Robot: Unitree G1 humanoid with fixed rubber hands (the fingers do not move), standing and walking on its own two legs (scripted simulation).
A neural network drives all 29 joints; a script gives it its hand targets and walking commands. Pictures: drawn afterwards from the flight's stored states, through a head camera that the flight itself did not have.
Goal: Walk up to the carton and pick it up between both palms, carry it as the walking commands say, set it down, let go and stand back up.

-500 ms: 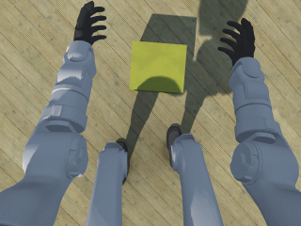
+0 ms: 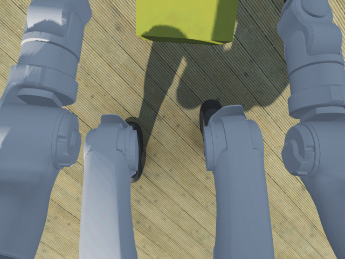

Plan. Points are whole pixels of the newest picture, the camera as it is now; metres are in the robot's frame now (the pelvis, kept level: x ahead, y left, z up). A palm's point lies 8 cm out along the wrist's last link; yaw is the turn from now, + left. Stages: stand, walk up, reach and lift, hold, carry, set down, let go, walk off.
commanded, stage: reach and lift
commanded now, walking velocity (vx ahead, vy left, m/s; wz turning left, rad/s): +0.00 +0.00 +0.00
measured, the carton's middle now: out of the picture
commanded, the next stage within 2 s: none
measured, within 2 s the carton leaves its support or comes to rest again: neither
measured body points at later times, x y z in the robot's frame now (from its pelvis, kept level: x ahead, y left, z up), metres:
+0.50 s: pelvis +0.01 +0.00 -0.06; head +0.40 -0.01 +0.14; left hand +0.57 +0.11 -0.29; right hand +0.53 -0.25 -0.28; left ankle +0.10 +0.13 -0.41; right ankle +0.15 -0.13 -0.41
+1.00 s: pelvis +0.00 +0.00 -0.07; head +0.39 -0.01 +0.14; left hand +0.57 +0.10 -0.29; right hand +0.53 -0.24 -0.29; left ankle +0.10 +0.13 -0.41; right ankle +0.15 -0.13 -0.41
